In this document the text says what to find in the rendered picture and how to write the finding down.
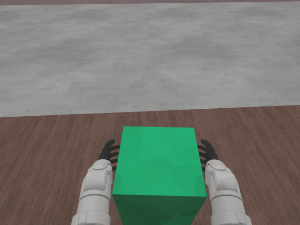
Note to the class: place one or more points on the robot right hand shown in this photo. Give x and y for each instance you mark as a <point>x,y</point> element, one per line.
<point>210,152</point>

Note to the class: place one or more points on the robot left forearm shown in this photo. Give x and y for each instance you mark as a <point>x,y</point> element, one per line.
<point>93,206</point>

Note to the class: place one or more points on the robot right forearm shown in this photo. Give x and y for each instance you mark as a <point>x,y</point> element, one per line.
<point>225,197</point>

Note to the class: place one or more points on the robot left hand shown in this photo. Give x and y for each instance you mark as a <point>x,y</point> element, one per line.
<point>105,154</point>

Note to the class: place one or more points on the carton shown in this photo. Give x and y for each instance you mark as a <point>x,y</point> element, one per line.
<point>159,178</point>

